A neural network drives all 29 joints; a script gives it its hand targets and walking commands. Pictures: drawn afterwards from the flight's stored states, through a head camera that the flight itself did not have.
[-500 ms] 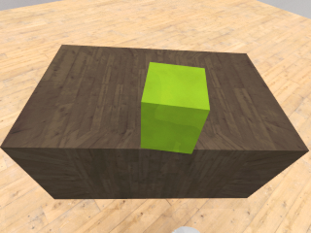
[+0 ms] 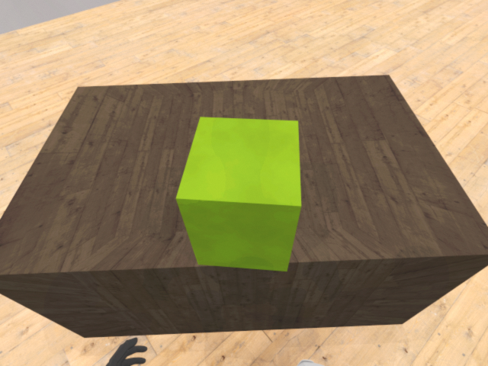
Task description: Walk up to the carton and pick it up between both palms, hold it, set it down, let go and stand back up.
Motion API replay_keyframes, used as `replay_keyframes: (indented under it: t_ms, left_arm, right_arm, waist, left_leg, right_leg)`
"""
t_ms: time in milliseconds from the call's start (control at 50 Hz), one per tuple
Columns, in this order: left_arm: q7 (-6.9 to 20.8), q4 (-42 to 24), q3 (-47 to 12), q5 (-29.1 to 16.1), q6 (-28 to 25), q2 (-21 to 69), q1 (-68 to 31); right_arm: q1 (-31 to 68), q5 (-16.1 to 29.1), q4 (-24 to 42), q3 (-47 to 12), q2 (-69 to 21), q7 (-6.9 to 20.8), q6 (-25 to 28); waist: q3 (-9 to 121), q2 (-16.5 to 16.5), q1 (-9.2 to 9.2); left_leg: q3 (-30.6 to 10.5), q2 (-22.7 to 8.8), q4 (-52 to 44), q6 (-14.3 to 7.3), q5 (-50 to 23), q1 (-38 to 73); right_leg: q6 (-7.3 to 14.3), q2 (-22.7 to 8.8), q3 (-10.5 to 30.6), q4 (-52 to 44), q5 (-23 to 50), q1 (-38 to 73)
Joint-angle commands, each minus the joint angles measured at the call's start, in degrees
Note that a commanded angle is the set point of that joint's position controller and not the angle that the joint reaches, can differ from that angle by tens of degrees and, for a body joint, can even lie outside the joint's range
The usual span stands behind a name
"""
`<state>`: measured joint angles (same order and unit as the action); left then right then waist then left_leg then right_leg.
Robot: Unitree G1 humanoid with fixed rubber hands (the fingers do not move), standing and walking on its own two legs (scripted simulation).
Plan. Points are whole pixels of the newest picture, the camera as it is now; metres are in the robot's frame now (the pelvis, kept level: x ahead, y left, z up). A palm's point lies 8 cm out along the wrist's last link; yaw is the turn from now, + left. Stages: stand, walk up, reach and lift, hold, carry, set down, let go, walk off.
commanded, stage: walk up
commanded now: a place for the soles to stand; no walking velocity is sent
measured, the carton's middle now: (245, 197) +0.46 +0.03 -0.03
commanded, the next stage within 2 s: reach and lift in 1.56 s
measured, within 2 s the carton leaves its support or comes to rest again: neither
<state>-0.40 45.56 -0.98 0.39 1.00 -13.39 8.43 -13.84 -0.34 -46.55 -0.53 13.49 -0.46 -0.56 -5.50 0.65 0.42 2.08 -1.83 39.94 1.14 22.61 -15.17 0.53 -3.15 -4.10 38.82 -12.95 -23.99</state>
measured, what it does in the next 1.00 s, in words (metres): stands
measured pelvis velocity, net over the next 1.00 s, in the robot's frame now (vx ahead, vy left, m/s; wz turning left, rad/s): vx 0.01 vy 0.03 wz -0.09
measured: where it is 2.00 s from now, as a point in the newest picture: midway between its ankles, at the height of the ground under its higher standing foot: outside the picture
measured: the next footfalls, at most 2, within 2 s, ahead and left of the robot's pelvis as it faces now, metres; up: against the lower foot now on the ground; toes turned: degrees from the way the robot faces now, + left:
none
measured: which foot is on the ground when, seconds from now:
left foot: down 0.00-1.00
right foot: down 0.00-1.00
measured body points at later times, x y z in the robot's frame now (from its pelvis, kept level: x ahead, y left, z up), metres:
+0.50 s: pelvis +0.01 +0.00 +0.01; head +0.02 +0.00 +0.46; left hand +0.10 +0.26 -0.12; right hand +0.07 -0.25 -0.13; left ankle -0.01 +0.13 -0.72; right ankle +0.08 -0.12 -0.72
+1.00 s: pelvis +0.01 +0.03 +0.00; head +0.03 +0.02 +0.45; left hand +0.13 +0.29 -0.12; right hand +0.06 -0.24 -0.14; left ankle -0.01 +0.13 -0.72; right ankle +0.08 -0.12 -0.72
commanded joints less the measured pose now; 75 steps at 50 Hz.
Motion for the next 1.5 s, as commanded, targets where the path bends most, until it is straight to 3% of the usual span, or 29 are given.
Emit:
replay_keyframes:
  t_ms: [0,40,100,120,160,220,280,360,400,440,460,540,580,700,720,800,920,1040,1080,1120,1160,1220,1280,1320,1380,1420,1440,1460,1480]
  left_arm:
    - [0.3,-2.4,1.4,-0.2,-1.1,-7.7,0.7]
    - [0.3,-1.4,1.4,-0.4,-1.5,-7.5,0.9]
    - [0.4,-0.8,1.2,-0.7,-2.0,-9.0,0.3]
    - [0.6,-0.4,0.9,-0.4,-1.9,-8.5,1.0]
    - [0.5,0.3,0.9,-0.3,-1.7,-9.1,0.8]
    - [0.8,1.5,0.6,0.2,-1.8,-8.0,1.8]
    - [0.8,2.6,0.4,0.0,-2.0,-8.2,2.5]
    - [0.7,3.4,0.1,0.1,-1.9,-8.3,3.1]
    - [0.4,4.3,0.1,-0.2,-1.9,-8.8,3.5]
    - [0.4,4.5,0.1,-0.2,-1.9,-9.7,3.5]
    - [-0.2,3.9,0.6,0.0,-2.0,-10.4,4.5]
    - [-0.8,4.3,0.8,-0.2,-1.9,-11.7,5.2]
    - [-1.0,4.0,1.1,0.1,-1.7,-11.6,4.6]
    - [-1.0,4.2,0.4,0.5,-1.4,-9.5,3.5]
    - [-1.0,3.6,0.2,0.6,-1.5,-8.6,3.4]
    - [-1.4,3.8,0.5,0.7,-1.6,-11.4,4.9]
    - [-1.6,2.1,0.4,0.0,-1.3,-10.3,4.5]
    - [-1.6,1.6,1.2,0.2,-1.4,-13.9,4.9]
    - [-1.9,0.5,0.9,0.5,-1.1,-12.3,2.6]
    - [-1.9,0.4,0.6,0.3,-1.2,-10.5,3.6]
    - [-1.9,-0.7,0.6,0.9,-1.4,-9.5,3.3]
    - [-1.9,-1.3,0.6,0.8,-1.7,-9.8,4.2]
    - [-2.0,-2.1,1.2,0.2,-1.6,-11.5,4.6]
    - [-1.8,-2.8,1.4,0.6,-1.4,-10.9,4.4]
    - [-2.1,-3.6,1.7,0.7,-1.3,-11.1,4.4]
    - [-2.1,-3.5,1.8,0.6,-1.4,-11.1,5.0]
    - [-2.1,-4.0,1.9,0.5,-1.5,-12.1,4.1]
    - [-2.1,-3.8,2.2,0.5,-1.3,-11.9,4.5]
    - [-2.2,-4.1,2.1,0.4,-1.5,-12.1,5.0]
  right_arm:
    - [-0.6,0.7,2.4,1.7,7.8,0.5,0.5]
    - [-1.4,1.1,1.5,1.5,8.1,0.6,0.6]
    - [-1.3,0.6,1.0,1.3,7.3,0.8,0.4]
    - [-3.6,0.2,0.4,0.6,6.1,0.8,0.6]
    - [-2.7,0.8,-0.5,0.6,6.0,0.8,0.8]
    - [-1.2,0.8,-1.7,0.7,7.6,0.7,1.1]
    - [-0.1,0.7,-2.6,0.5,7.7,0.4,1.1]
    - [-1.3,0.2,-4.0,0.6,8.4,0.5,0.9]
    - [-1.0,0.7,-4.3,0.0,8.0,0.6,0.8]
    - [-1.7,0.7,-5.2,0.0,7.4,0.6,0.9]
    - [-1.0,0.6,-4.8,0.5,9.8,0.9,0.4]
    - [-3.1,-0.1,-5.7,0.2,9.0,0.7,-0.2]
    - [-3.9,-0.4,-6.0,0.2,9.0,0.9,-0.2]
    - [-1.6,0.4,-5.9,0.8,10.9,0.7,-0.4]
    - [-1.1,0.2,-5.7,0.5,10.6,0.6,-0.3]
    - [-1.6,-0.3,-4.3,0.6,11.1,0.6,-0.9]
    - [-1.6,-0.2,-3.3,0.7,11.8,0.8,-1.7]
    - [-2.8,-0.7,-1.2,0.8,10.2,0.9,-2.2]
    - [-2.2,-0.3,-0.8,0.7,10.2,1.2,-2.1]
    - [-0.7,-0.5,-0.4,1.5,11.9,1.0,-1.9]
    - [0.0,-0.2,-0.2,1.1,11.5,0.7,-1.9]
    - [1.4,-0.4,1.0,1.0,11.7,0.7,-2.4]
    - [0.6,-0.3,2.3,1.1,12.2,0.9,-3.0]
    - [-0.2,-0.5,1.7,1.2,12.0,1.2,-3.1]
    - [1.1,-0.1,3.0,1.1,11.5,1.1,-3.3]
    - [1.6,0.1,3.6,1.2,11.2,1.3,-3.5]
    - [0.6,-0.1,3.1,1.2,11.0,1.3,-3.6]
    - [0.6,-0.4,3.0,1.1,11.0,1.4,-3.6]
    - [0.4,-0.5,3.8,0.9,11.3,1.5,-3.6]
  waist:
    - [7.6,-1.3,1.3]
    - [6.7,1.1,0.07]
    - [5.9,-1.1,-1.04]
    - [7.5,-2.6,-1.0]
    - [6.2,-0.5,-0.85]
    - [6.3,-2.1,0.58]
    - [5.4,0.5,0.51]
    - [3.9,-1.0,0.16]
    - [4.2,1.7,0.25]
    - [3.6,-1.9,0.69]
    - [4.2,0.4,0.78]
    - [4.4,-5.4,-0.37]
    - [5.7,-4.3,-0.44]
    - [1.8,0.5,0.21]
    - [2.8,0.8,0.82]
    - [5.7,-1.6,0.68]
    - [2.0,1.8,0.41]
    - [5.8,-7.5,-0.72]
    - [3.7,-3.4,-1.38]
    - [5.0,1.5,-0.48]
    - [3.8,-0.9,-0.44]
    - [3.6,0.7,-0.31]
    - [5.4,-1.3,-0.49]
    - [4.9,0.2,-0.16]
    - [4.9,0.6,-0.19]
    - [4.3,-1.7,-0.35]
    - [4.6,-3.9,-0.23]
    - [3.8,-1.9,-0.07]
    - [4.7,-3.3,-0.34]
  left_leg:
    - [-7.5,-6.0,-13.0,-4.4,-6.5,-3.9]
    - [-5.9,-5.5,-11.7,-4.2,-8.4,-4.3]
    - [-4.8,-4.3,-10.6,-3.9,-10.5,0.4]
    - [-4.8,-4.1,-11.9,-3.7,-6.7,0.4]
    - [-4.9,-4.2,-14.5,-3.9,-4.9,0.4]
    - [-5.2,-5.3,-15.3,-3.5,-7.7,0.3]
    - [-4.7,-5.2,-16.7,-3.9,-9.1,1.4]
    - [-4.4,-5.3,-17.7,-3.6,-4.6,0.2]
    - [-3.5,-4.7,-17.7,-4.1,-3.4,-0.7]
    - [-3.5,-4.8,-17.6,-4.3,-5.4,0.0]
    - [-1.9,-4.3,-16.0,-4.2,-1.5,-1.0]
    - [-1.7,-3.0,-13.0,-3.7,-1.6,1.1]
    - [-1.9,-3.3,-14.3,-3.6,0.0,0.8]
    - [-3.1,-6.3,-19.8,-5.1,-0.7,-3.5]
    - [-3.2,-6.8,-19.9,-4.9,-5.2,-2.9]
    - [-2.0,-5.8,-15.9,-4.7,-5.9,-2.1]
    - [-1.6,-6.6,-15.7,-5.6,-2.7,-5.0]
    - [0.1,-3.6,-8.9,-3.4,-2.0,1.6]
    - [-0.6,-4.3,-12.5,-4.0,-0.7,0.9]
    - [-2.1,-6.7,-15.8,-5.6,-1.9,2.1]
    - [-1.6,-8.3,-14.9,-6.4,-9.2,-0.7]
    - [0.8,-7.7,-12.0,-6.4,-9.6,-2.2]
    - [1.7,-7.0,-9.9,-5.7,-5.3,-1.4]
    - [1.9,-6.6,-10.3,-5.0,-2.3,-1.4]
    - [1.0,-7.9,-11.4,-6.0,0.3,-2.3]
    - [2.2,-7.3,-10.9,-5.5,2.1,-1.7]
    - [2.8,-6.9,-9.0,-5.3,-0.1,-2.5]
    - [3.5,-6.8,-9.5,-5.7,1.7,-1.7]
    - [2.8,-6.4,-8.4,-5.3,1.2,-1.7]
  right_leg:
    - [3.0,-4.3,7.9,-7.4,5.6,10.1]
    - [3.4,-5.7,8.5,-8.9,7.5,9.7]
    - [4.1,-7.1,10.8,-12.7,8.8,5.5]
    - [3.9,-7.1,10.4,-13.3,4.5,7.4]
    - [3.4,-6.4,10.6,-14.5,0.5,6.9]
    - [2.8,-4.8,8.2,-13.2,5.7,9.7]
    - [2.5,-4.8,8.2,-12.9,7.8,9.0]
    - [2.6,-4.3,7.8,-14.0,4.2,9.3]
    - [2.8,-4.7,8.9,-14.3,3.6,9.9]
    - [2.7,-4.8,8.7,-15.1,2.7,9.1]
    - [2.6,-5.4,9.9,-15.7,-0.7,9.1]
    - [4.4,-8.3,14.7,-18.9,-3.2,7.3]
    - [3.8,-7.6,14.4,-18.0,-5.9,7.9]
    - [1.9,-1.5,6.1,-9.8,3.6,8.8]
    - [1.8,-1.2,5.6,-8.8,6.9,10.2]
    - [2.9,-2.7,7.9,-7.5,8.1,10.7]
    - [3.0,-1.3,8.6,-5.5,7.0,7.7]
    - [5.3,-6.2,17.0,-10.7,8.7,3.0]
    - [4.6,-4.7,15.5,-9.2,7.2,1.4]
    - [3.1,-0.6,10.0,-4.2,7.6,2.2]
    - [2.0,1.4,7.1,-1.1,12.4,4.4]
    - [2.9,1.1,7.5,-0.4,16.3,6.0]
    - [4.0,-0.5,10.3,-1.2,13.8,4.9]
    - [4.7,-1.2,12.5,-1.8,12.8,5.3]
    - [4.0,0.6,10.4,-0.3,10.2,4.9]
    - [3.2,1.1,10.6,-1.1,10.8,4.0]
    - [4.2,-0.2,12.8,-1.5,11.8,4.1]
    - [4.2,0.3,13.4,-1.7,10.1,3.0]
    - [4.7,-0.7,15.4,-2.0,11.2,3.9]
